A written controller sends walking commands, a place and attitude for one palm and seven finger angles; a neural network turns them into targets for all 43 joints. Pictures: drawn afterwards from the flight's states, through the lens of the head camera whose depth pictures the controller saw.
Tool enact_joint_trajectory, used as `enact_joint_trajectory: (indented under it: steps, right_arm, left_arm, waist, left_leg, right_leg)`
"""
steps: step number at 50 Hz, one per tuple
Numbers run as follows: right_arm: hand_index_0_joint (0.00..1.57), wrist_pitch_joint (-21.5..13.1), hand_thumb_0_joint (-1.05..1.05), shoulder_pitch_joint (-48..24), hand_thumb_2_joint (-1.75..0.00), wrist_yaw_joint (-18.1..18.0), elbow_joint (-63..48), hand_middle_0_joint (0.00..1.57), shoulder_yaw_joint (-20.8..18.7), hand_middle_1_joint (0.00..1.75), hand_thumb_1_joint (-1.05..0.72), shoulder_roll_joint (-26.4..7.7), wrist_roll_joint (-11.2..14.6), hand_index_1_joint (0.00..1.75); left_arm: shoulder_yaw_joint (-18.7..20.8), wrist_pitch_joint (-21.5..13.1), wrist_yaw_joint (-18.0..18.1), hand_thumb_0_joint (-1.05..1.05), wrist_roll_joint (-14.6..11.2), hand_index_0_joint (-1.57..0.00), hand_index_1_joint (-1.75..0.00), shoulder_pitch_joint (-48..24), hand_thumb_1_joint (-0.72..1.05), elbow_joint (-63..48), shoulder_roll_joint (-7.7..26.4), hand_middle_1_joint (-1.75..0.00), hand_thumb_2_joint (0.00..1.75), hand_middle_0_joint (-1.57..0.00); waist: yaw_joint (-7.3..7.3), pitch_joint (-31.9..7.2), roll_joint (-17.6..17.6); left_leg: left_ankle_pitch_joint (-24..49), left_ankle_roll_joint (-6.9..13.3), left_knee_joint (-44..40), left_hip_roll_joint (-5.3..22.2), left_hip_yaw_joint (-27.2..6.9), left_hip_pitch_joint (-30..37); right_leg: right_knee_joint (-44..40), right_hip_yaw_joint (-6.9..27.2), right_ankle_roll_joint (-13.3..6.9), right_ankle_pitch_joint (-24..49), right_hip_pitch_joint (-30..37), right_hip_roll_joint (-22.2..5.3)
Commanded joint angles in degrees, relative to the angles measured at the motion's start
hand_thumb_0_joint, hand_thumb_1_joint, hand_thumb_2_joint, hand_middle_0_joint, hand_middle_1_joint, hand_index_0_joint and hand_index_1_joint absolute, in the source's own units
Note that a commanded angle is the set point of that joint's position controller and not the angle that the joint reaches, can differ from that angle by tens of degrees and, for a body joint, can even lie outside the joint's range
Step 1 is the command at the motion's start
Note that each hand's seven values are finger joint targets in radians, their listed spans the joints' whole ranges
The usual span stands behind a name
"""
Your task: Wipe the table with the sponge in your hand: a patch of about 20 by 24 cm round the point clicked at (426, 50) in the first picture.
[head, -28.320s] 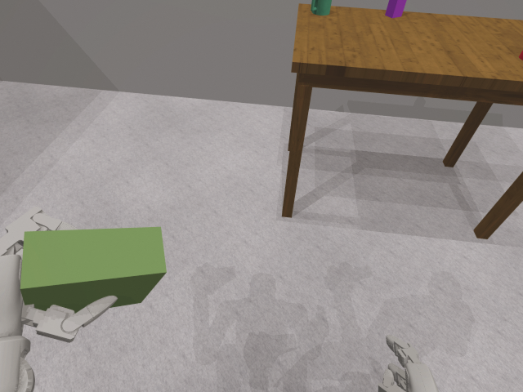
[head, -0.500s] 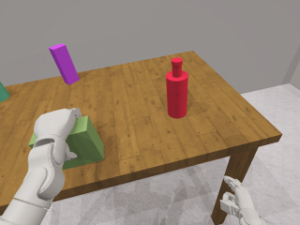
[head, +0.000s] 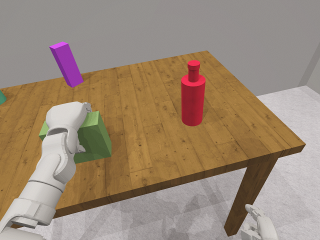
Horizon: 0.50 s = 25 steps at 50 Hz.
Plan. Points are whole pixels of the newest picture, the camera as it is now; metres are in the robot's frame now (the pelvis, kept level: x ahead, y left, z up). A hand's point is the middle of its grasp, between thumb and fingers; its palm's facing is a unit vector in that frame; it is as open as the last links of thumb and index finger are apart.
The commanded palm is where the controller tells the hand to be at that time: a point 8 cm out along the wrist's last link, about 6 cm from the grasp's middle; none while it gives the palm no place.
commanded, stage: wipe forward along the middle lane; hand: left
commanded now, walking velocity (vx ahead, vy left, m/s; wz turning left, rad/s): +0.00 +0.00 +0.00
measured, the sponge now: (82, 144) +0.32 +0.27 +0.08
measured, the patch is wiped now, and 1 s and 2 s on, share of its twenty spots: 1.00 1.00 1.00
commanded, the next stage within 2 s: slide back across to the first lane in 1.02 s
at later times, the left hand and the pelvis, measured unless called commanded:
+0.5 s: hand (78, 118) +0.38 +0.29 +0.13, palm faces -0.04 -0.04 -1.00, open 9.9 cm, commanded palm +0.36 +0.28 +0.16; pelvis +0.01 +0.01 +0.00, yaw +0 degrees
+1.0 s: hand (79, 108) +0.42 +0.30 +0.13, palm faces -0.10 -0.02 -0.99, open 9.9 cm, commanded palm +0.41 +0.30 +0.16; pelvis +0.01 +0.01 +0.00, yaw -1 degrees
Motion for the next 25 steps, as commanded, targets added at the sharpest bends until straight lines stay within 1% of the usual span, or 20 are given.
enact_joint_trajectory:
  steps: [1,2,3,4,5,6,7,8,9,10,12,13,14,15,16,18,19,21,24,25]
  right_arm:
    - [0.2,-2.4,0.0,-10.7,-0.9,-0.2,-10.1,0.2,-1.8,0.3,-0.9,-6.1,0.1,0.3]
    - [0.2,-2.1,0.0,-10.5,-0.9,-0.2,-9.8,0.2,-1.9,0.3,-0.9,-6.3,0.0,0.3]
    - [0.2,-2.0,0.0,-10.2,-0.9,-0.1,-9.9,0.2,-2.0,0.3,-0.9,-6.3,0.1,0.3]
    - [0.2,-1.9,0.0,-9.8,-0.9,0.1,-10.0,0.2,-2.2,0.3,-0.9,-6.6,0.0,0.3]
    - [0.2,-1.7,0.0,-9.9,-0.9,0.1,-10.6,0.2,-2.1,0.3,-0.9,-6.3,-0.1,0.3]
    - [0.2,-1.4,0.0,-9.5,-0.9,0.1,-10.5,0.2,-2.1,0.3,-0.9,-6.3,0.0,0.3]
    - [0.2,-1.2,0.0,-9.2,-0.9,0.1,-10.2,0.2,-2.2,0.3,-0.9,-6.5,0.1,0.3]
    - [0.2,-1.0,0.0,-8.9,-0.9,0.1,-10.1,0.2,-2.3,0.3,-0.9,-6.6,0.1,0.3]
    - [0.2,-0.9,0.0,-8.5,-0.9,0.2,-10.0,0.2,-2.4,0.3,-0.9,-6.9,0.0,0.3]
    - [0.2,-0.9,0.0,-8.3,-0.9,0.1,-10.3,0.2,-2.2,0.3,-0.9,-6.8,0.0,0.3]
    - [0.2,-0.5,0.0,-7.5,-0.9,0.0,-9.5,0.2,-2.4,0.3,-0.9,-7.0,0.0,0.3]
    - [0.2,-0.4,0.0,-7.3,-0.9,-0.1,-9.8,0.2,-2.4,0.3,-0.9,-7.0,0.0,0.3]
    - [0.2,-0.3,0.0,-6.9,-0.9,0.0,-9.5,0.2,-2.6,0.3,-0.9,-7.2,-0.1,0.3]
    - [0.2,-0.3,0.0,-6.7,-0.9,0.0,-10.1,0.2,-2.6,0.3,-0.9,-7.0,0.0,0.3]
    - [0.2,-0.1,0.0,-6.5,-0.9,0.0,-9.9,0.2,-2.6,0.3,-0.9,-6.9,0.1,0.3]
    - [0.2,0.2,0.0,-5.7,-0.9,0.0,-9.4,0.2,-2.8,0.3,-0.9,-7.2,0.0,0.3]
    - [0.2,0.3,0.0,-5.4,-0.9,0.2,-9.6,0.2,-2.9,0.3,-0.9,-7.4,-0.1,0.3]
    - [0.2,0.5,0.0,-5.0,-0.9,0.2,-9.7,0.2,-2.9,0.3,-0.9,-7.2,0.0,0.3]
    - [0.2,0.9,0.0,-4.4,-0.9,0.2,-9.2,0.2,-3.0,0.3,-0.9,-7.7,-0.1,0.3]
    - [0.2,0.9,0.0,-4.4,-0.9,0.2,-9.6,0.2,-3.0,0.3,-0.9,-7.4,0.0,0.3]
  left_arm:
    - [2.6,0.4,0.3,0.0,-0.1,-1.2,-1.6,-15.8,0.1,0.6,7.6,-1.6,1.3,-1.2]
    - [2.5,0.5,0.1,0.0,0.1,-1.2,-1.6,-16.4,0.1,1.9,7.6,-1.6,1.3,-1.2]
    - [2.1,0.4,-0.1,0.0,0.3,-1.2,-1.6,-17.1,0.1,2.3,7.4,-1.6,1.3,-1.2]
    - [4.5,0.0,0.0,0.0,0.5,-1.2,-1.6,-15.8,0.1,2.3,9.8,-1.6,1.3,-1.2]
    - [2.9,0.0,-0.3,0.0,0.7,-1.2,-1.6,-15.8,0.1,2.1,8.1,-1.6,1.3,-1.2]
    - [2.1,-0.1,-0.4,0.0,0.6,-1.2,-1.6,-15.6,0.1,3.6,6.9,-1.6,1.3,-1.2]
    - [1.9,-0.2,-0.5,0.0,0.7,-1.2,-1.6,-16.7,0.1,4.3,6.9,-1.6,1.3,-1.2]
    - [2.2,-0.4,-0.5,0.0,0.7,-1.2,-1.6,-17.5,0.1,5.0,7.4,-1.6,1.3,-1.2]
    - [4.0,-0.6,-0.4,0.0,0.9,-1.2,-1.6,-17.2,0.1,5.6,9.3,-1.6,1.3,-1.2]
    - [2.4,-0.7,-0.6,0.0,0.9,-1.2,-1.6,-18.9,0.1,6.3,7.9,-1.6,1.3,-1.2]
    - [3.6,-1.2,-0.6,0.0,1.4,-1.2,-1.6,-20.1,0.1,8.7,9.9,-1.6,1.3,-1.2]
    - [3.2,-1.4,-0.7,0.0,1.5,-1.2,-1.6,-21.0,0.1,8.8,9.6,-1.6,1.3,-1.2]
    - [5.1,-1.8,-0.5,0.0,1.8,-1.2,-1.6,-21.4,0.1,9.0,11.5,-1.6,1.3,-1.2]
    - [3.1,-1.9,-0.5,0.0,1.9,-1.2,-1.6,-21.6,0.1,9.4,9.4,-1.6,1.3,-1.2]
    - [3.1,-2.1,-0.5,0.0,1.8,-1.2,-1.6,-21.3,0.1,9.8,9.2,-1.6,1.3,-1.2]
    - [4.1,-2.4,-0.3,0.0,2.2,-1.2,-1.6,-22.6,0.1,11.2,10.7,-1.6,1.3,-1.2]
    - [5.3,-2.7,-0.1,0.0,2.1,-1.2,-1.6,-21.9,0.1,10.9,11.8,-1.6,1.3,-1.2]
    - [4.2,-3.0,-0.1,0.0,2.2,-1.2,-1.6,-22.2,0.1,12.3,10.6,-1.6,1.3,-1.2]
    - [5.9,-3.5,0.0,0.0,2.5,-1.2,-1.6,-23.7,0.1,13.5,12.9,-1.6,1.3,-1.2]
    - [4.1,-3.7,0.1,0.0,2.6,-1.2,-1.6,-25.3,0.1,13.1,11.1,-1.6,1.3,-1.2]
  waist:
    - [-1.67,-5.5,-9.8]
    - [-1.8,-4.8,-10.2]
    - [-1.89,-5.3,-9.2]
    - [-1.45,-6.7,-8.9]
    - [-1.41,-7.5,-8.6]
    - [-1.95,-6.4,-9.9]
    - [-2.21,-6.2,-9.4]
    - [-2.28,-6.0,-9.8]
    - [-2.21,-6.0,-9.6]
    - [-2.47,-5.9,-10.3]
    - [-2.63,-6.2,-10.4]
    - [-2.72,-6.2,-9.4]
    - [-2.76,-6.7,-9.4]
    - [-2.72,-7.3,-9.5]
    - [-2.92,-7.3,-8.9]
    - [-3.12,-7.7,-9.6]
    - [-2.83,-8.2,-8.9]
    - [-3.1,-8.2,-9.0]
    - [-3.37,-7.5,-9.2]
    - [-3.53,-7.9,-8.2]
  left_leg:
    - [5.0,4.0,-1.5,-4.3,2.6,3.9]
    - [4.7,4.0,-1.5,-4.2,2.6,3.7]
    - [4.9,4.0,-1.4,-4.3,2.5,3.7]
    - [5.3,3.9,-1.5,-4.2,2.2,3.9]
    - [5.9,4.0,-1.1,-4.5,2.6,3.9]
    - [5.9,4.1,-0.9,-4.3,2.6,3.6]
    - [5.7,4.0,-0.9,-4.1,2.5,3.5]
    - [5.3,4.1,-0.8,-4.2,2.5,3.3]
    - [5.1,4.0,-1.0,-4.0,2.2,3.2]
    - [5.2,4.1,-0.8,-4.2,2.3,2.8]
    - [5.4,4.1,-0.5,-4.1,2.4,2.7]
    - [5.5,4.1,-0.4,-4.2,2.4,2.5]
    - [5.5,4.0,-0.6,-4.0,2.1,2.7]
    - [6.2,4.2,-0.3,-4.3,2.4,2.7]
    - [6.2,4.1,-0.2,-4.2,2.4,2.8]
    - [6.5,4.2,0.1,-4.2,2.4,2.6]
    - [6.7,4.1,-0.2,-4.1,2.1,2.5]
    - [7.3,4.2,0.3,-4.2,2.4,2.4]
    - [6.6,4.1,-0.1,-3.9,2.0,1.6]
    - [6.5,4.2,0.0,-4.1,2.1,1.8]
  right_leg:
    - [-6.2,0.6,-2.2,8.5,-2.9,2.7]
    - [-6.3,0.5,-2.1,8.3,-3.3,2.8]
    - [-6.2,0.5,-2.2,8.5,-3.4,2.7]
    - [-5.9,0.8,-2.5,9.0,-2.3,2.8]
    - [-5.7,0.6,-2.5,9.6,-1.9,2.8]
    - [-5.7,0.3,-2.3,9.8,-2.7,2.9]
    - [-5.7,0.4,-2.3,9.8,-3.2,2.8]
    - [-5.8,0.4,-2.3,9.6,-3.5,2.8]
    - [-5.7,0.6,-2.5,9.0,-3.5,3.0]
    - [-5.6,0.3,-2.4,9.5,-3.6,3.0]
    - [-5.5,0.5,-2.4,9.7,-3.9,2.9]
    - [-5.4,0.5,-2.4,9.9,-3.9,2.9]
    - [-5.4,0.5,-2.6,9.8,-3.8,3.0]
    - [-5.3,0.4,-2.5,10.6,-3.5,2.9]
    - [-5.3,0.4,-2.5,10.6,-3.7,2.9]
    - [-5.2,0.6,-2.5,11.4,-3.8,3.0]
    - [-5.1,0.5,-2.7,11.5,-3.2,3.0]
    - [-5.0,0.5,-2.6,12.5,-3.4,3.0]
    - [-5.1,0.3,-2.7,11.4,-4.0,3.1]
    - [-5.0,0.3,-2.7,11.0,-4.2,3.2]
